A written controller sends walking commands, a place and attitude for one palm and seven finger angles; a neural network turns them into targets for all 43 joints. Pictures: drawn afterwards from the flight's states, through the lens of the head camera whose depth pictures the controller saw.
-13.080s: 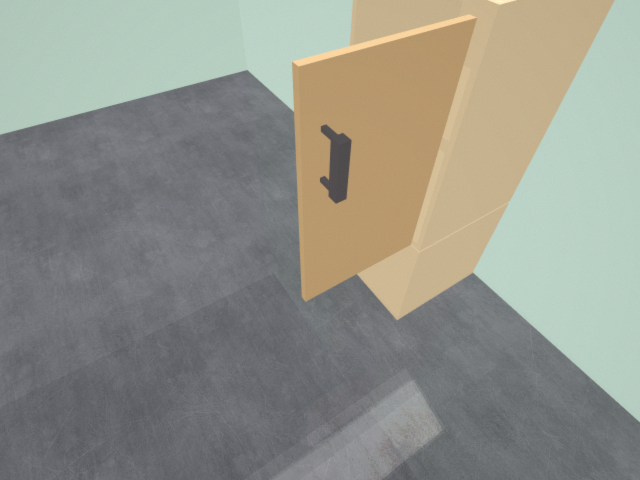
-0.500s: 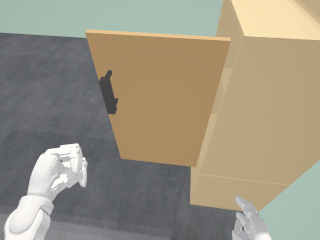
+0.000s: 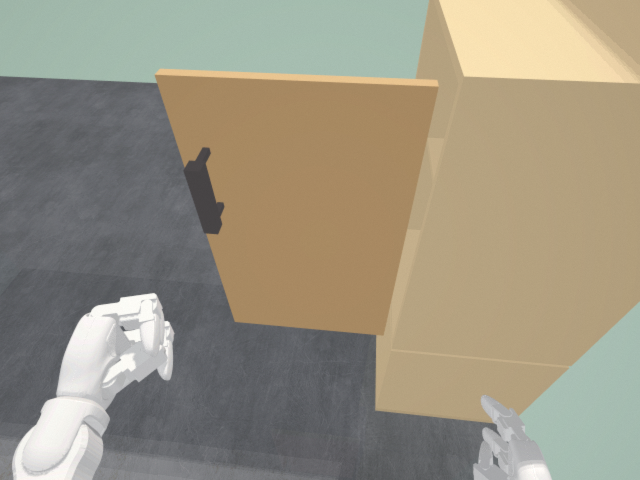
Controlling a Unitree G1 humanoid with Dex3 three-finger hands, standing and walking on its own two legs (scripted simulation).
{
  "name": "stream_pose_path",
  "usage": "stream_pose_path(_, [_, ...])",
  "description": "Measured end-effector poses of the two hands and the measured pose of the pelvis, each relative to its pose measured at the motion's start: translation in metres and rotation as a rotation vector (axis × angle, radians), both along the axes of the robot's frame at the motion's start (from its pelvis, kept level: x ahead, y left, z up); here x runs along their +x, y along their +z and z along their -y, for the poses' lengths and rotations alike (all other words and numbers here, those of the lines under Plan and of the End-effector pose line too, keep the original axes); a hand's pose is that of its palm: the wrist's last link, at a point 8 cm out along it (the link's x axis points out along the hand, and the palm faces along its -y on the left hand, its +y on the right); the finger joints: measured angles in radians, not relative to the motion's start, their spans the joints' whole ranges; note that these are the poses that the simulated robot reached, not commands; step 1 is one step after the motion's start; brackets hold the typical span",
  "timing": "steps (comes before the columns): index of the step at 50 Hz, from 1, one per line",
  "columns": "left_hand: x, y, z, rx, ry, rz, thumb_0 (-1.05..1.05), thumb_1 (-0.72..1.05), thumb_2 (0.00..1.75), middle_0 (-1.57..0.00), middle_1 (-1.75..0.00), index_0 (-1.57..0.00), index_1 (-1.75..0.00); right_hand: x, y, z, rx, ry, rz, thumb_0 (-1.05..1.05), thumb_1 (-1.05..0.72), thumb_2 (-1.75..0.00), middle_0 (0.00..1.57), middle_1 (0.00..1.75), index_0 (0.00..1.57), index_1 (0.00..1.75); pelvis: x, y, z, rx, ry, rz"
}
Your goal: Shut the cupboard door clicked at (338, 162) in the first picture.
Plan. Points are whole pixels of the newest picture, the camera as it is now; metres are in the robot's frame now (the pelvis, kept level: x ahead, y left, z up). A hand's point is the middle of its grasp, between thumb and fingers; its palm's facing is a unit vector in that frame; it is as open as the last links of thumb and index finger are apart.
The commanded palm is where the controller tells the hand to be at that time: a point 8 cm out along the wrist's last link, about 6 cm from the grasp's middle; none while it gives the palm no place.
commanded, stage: bring the fist close to the handle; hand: left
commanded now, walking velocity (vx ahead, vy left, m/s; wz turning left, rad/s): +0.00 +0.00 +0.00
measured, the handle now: (208, 191) +0.49 +0.21 +0.10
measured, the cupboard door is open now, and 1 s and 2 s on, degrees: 90 90 83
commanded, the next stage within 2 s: push the door shut along its arc in 1.38 s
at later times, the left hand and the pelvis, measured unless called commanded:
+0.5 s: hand (184, 291) +0.30 +0.19 +0.10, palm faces +0.00 -1.00 -0.05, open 3.1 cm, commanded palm +0.28 +0.23 +0.10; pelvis +0.00 -0.01 +0.00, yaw -1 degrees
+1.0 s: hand (207, 237) +0.39 +0.18 +0.11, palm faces +0.00 -1.00 -0.03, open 3.1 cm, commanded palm +0.36 +0.23 +0.10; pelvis +0.01 +0.00 +0.00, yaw -1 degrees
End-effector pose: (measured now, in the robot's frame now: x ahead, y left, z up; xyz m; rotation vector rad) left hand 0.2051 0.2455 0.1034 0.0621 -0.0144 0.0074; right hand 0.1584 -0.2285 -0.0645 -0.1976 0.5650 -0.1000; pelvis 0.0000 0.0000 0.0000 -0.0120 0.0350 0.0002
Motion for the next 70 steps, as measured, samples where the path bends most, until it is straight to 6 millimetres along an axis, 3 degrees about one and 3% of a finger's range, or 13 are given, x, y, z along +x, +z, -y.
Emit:
stream_pose_path(6, [0.009,0.001,-0.002,0.006,0.007,0.011,0.02,0.90,0.90,-1.30,-1.50,-1.30,-1.50,0.001,-0.003,0.001,-0.002,0.004,-0.013,0.01,-0.90,-0.90,0.20,0.30,0.20,0.30,-0.001,0.000,0.003,0.001,0.006,0.000])
stream_pose_path(37, [0.113,0.004,0.007,-0.018,-0.010,0.008,0.02,0.90,0.90,-1.30,-1.50,-1.30,-1.50,-0.022,-0.018,0.020,-0.007,-0.078,-0.155,0.01,-0.90,-0.90,0.20,0.30,0.20,0.30,0.005,0.003,0.005,0.014,-0.015,-0.029])
stream_pose_path(53, [0.169,0.003,0.010,-0.032,-0.013,-0.007,0.02,0.90,0.90,-1.30,-1.50,-1.30,-1.50,-0.053,-0.029,0.030,-0.014,-0.143,-0.296,0.01,-0.91,-0.90,0.20,0.30,0.20,0.30,0.008,0.003,0.003,0.013,-0.027,-0.065])
stream_pose_path(62, [0.176,-0.004,0.005,-0.040,0.002,-0.016,0.02,0.90,0.90,-1.30,-1.50,-1.30,-1.50,-0.069,-0.029,0.032,-0.014,-0.189,-0.349,0.01,-0.91,-0.90,0.20,0.30,0.20,0.30,0.013,0.004,0.001,0.014,-0.045,-0.075])
stream_pose_path(70, [0.170,-0.004,-0.009,-0.045,0.008,-0.011,0.02,0.90,0.90,-1.30,-1.50,-1.30,-1.50,-0.064,-0.028,0.028,-0.019,-0.186,-0.352,0.01,-0.91,-0.90,0.20,0.30,0.20,0.30,0.014,0.005,-0.003,0.007,-0.037,-0.074])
